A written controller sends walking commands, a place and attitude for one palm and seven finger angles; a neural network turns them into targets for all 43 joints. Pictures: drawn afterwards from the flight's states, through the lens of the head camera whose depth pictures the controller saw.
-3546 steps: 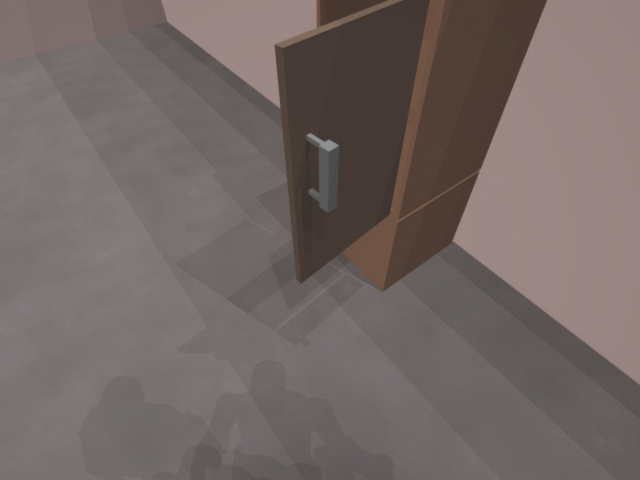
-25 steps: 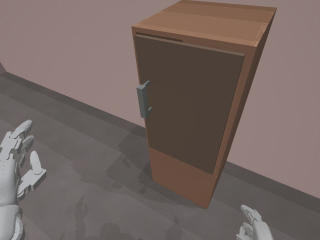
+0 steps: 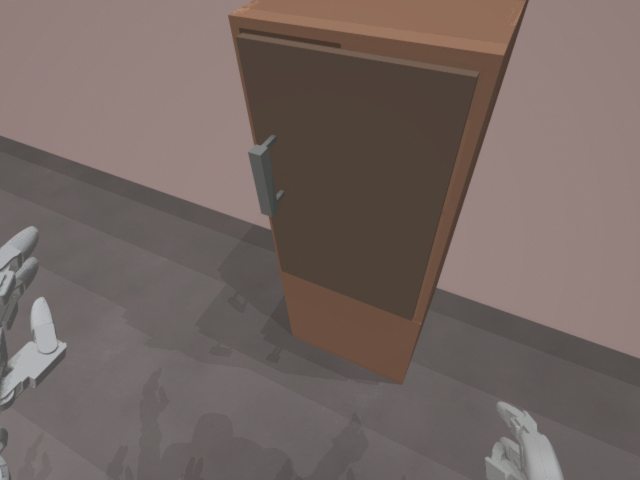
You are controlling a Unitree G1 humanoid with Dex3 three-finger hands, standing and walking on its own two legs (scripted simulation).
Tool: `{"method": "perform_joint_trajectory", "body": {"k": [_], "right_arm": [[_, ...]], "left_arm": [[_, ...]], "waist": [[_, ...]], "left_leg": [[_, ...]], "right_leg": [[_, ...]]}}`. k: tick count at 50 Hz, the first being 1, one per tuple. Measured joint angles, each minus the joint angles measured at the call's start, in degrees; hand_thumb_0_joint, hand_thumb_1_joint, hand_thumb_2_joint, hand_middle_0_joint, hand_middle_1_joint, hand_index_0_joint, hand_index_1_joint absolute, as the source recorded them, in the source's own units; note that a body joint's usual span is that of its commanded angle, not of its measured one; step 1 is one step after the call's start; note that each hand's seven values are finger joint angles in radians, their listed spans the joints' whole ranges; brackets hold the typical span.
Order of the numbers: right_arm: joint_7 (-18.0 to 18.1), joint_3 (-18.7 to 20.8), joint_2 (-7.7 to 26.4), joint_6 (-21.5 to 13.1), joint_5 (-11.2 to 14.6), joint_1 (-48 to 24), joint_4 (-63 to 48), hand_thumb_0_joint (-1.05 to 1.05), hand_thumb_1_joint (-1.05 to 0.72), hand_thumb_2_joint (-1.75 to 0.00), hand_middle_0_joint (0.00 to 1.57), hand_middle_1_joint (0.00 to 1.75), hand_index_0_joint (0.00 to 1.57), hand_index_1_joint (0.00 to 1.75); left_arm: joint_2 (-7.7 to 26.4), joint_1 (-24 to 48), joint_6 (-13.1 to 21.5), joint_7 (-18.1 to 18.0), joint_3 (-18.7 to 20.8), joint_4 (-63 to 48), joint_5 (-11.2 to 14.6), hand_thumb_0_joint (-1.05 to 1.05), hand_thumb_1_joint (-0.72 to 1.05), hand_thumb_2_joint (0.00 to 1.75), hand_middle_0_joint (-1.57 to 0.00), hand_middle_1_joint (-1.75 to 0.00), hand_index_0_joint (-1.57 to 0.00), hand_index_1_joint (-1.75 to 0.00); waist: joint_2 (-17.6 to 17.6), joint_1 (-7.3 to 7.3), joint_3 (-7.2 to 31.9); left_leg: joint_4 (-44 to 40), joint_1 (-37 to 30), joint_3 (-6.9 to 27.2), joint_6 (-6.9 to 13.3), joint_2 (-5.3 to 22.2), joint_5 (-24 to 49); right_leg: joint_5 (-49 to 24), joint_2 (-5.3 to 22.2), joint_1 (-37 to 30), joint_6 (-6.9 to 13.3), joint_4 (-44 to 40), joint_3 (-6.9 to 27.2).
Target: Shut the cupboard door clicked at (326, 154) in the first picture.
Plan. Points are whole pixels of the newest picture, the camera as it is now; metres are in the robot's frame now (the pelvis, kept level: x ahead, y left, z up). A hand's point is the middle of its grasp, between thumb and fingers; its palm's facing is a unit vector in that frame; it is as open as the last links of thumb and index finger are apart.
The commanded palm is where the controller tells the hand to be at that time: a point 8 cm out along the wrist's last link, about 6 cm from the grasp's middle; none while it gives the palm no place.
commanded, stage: step back with the hand held close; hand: left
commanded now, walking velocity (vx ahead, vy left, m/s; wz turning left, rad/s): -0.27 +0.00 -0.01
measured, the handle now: (270, 176) +0.62 +0.14 +0.01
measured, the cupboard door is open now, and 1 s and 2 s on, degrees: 0 0 0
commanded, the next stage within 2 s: stop stepping back and stand still in 0.98 s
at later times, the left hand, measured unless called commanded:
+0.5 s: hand out of the picture +0.10 +0.29 +0.16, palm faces +0.50 -0.73 -0.47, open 7.4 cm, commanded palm +0.03 +0.32 +0.18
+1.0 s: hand out of the picture +0.02 +0.29 +0.17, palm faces +0.47 -0.79 -0.39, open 7.4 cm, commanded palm -0.04 +0.32 +0.18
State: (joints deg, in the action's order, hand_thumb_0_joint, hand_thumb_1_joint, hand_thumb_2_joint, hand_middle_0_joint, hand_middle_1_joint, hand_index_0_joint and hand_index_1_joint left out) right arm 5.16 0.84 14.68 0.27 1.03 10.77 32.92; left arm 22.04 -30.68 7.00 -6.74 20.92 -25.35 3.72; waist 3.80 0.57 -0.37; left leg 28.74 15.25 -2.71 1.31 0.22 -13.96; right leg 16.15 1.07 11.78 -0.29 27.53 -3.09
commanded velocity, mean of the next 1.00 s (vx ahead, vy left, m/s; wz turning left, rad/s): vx -0.34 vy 0.00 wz -0.07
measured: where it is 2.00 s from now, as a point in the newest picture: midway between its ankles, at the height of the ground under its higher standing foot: outside the picture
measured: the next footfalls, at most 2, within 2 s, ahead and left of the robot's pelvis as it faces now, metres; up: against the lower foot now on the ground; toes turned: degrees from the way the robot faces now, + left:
right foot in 1.08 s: -0.35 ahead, -0.11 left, +0.00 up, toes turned -3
left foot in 1.40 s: -0.12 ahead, +0.12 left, +0.00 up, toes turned +2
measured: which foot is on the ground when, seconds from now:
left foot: down 0.00-1.00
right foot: down 0.00-0.76, up 0.78-1.00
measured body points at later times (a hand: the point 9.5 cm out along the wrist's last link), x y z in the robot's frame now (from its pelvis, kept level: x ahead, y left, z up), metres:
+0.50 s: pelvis -0.08 +0.01 -0.01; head -0.08 +0.02 +0.44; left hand +0.07 +0.32 +0.19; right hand +0.09 -0.23 -0.09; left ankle +0.01 +0.11 -0.74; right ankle -0.06 -0.12 -0.74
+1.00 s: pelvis -0.18 +0.02 -0.01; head -0.16 +0.05 +0.44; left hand -0.01 +0.33 +0.19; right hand +0.02 -0.19 -0.07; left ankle -0.04 +0.10 -0.74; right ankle -0.34 -0.11 -0.70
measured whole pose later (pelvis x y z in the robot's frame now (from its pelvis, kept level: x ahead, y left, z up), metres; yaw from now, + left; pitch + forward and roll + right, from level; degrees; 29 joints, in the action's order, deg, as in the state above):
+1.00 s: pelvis -0.18 +0.02 -0.01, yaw +0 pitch +6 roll -4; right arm 2.6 -0.6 9.1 -7.8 -0.9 9.4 34.9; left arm 23.5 -29.2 14.4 -8.3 26.0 -31.5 3.6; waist -0.1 1.6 3.9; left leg 23.9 31.2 -4.5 3.3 4.5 1.2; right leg 28.6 -4.5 10.0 -0.5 40.2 -0.6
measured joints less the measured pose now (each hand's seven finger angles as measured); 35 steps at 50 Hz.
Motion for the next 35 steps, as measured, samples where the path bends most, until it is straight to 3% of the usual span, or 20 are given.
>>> {"method": "perform_joint_trajectory", "body": {"k": [7,18,25,30,35], "right_arm": [[0.2,-0.3,-1.0,1.7,0.3,-0.5,-2.1,0.02,-0.91,-0.89,0.20,0.30,0.20,0.30],[0.3,-1.4,-1.6,-0.3,0.0,2.1,-2.1,0.01,-0.91,-0.89,0.20,0.30,0.20,0.30],[0.2,-1.2,-1.9,-3.4,-0.8,4.4,-1.0,0.01,-0.90,-0.89,0.20,0.30,0.20,0.30],[-1.1,-0.5,-1.8,-4.5,-0.8,2.7,0.8,0.02,-0.90,-0.89,0.20,0.30,0.20,0.30],[-1.2,-0.1,-1.7,-4.3,-0.9,2.5,2.6,0.02,-0.91,-0.89,0.20,0.30,0.20,0.30]], "left_arm": [[3.6,-0.5,0.7,-0.9,3.0,-1.6,0.4,0.01,0.89,0.90,-0.21,-0.30,-0.21,-0.31],[1.2,-0.9,2.9,-1.5,1.9,-0.5,-1.3,0.01,0.89,0.90,-0.21,-0.30,-0.21,-0.31],[2.2,2.1,5.7,-1.6,4.2,-2.5,-3.0,0.01,0.89,0.90,-0.21,-0.30,-0.21,-0.31],[1.8,-0.3,7.8,-2.0,5.4,-4.1,-1.8,0.01,0.89,0.90,-0.21,-0.30,-0.21,-0.31],[1.5,-0.6,7.8,-2.5,2.4,-4.3,-1.7,0.01,0.89,0.90,-0.21,-0.30,-0.21,-0.31]], "waist": [[-0.8,-0.61,0.4],[-2.0,-0.99,1.2],[-3.0,-1.91,0.2],[-1.9,-0.58,-0.5],[-2.4,0.39,1.7]], "left_leg": [[0.6,1.9,-1.2,0.8,-0.4,1.1],[3.4,6.9,0.3,1.8,0.1,3.3],[6.4,11.2,2.2,2.1,-0.2,4.2],[8.2,13.3,2.1,0.3,0.6,0.2],[8.9,10.3,1.7,-1.2,-0.1,-1.8]], "right_leg": [[-1.0,0.5,2.6,-0.7,1.5,1.2],[-3.9,-0.3,6.0,-1.1,2.0,0.2],[1.0,-3.5,6.0,-0.6,7.1,3.8],[-0.7,-4.0,7.5,0.3,6.9,3.7],[-2.4,-3.3,8.0,-0.6,5.6,4.6]]}}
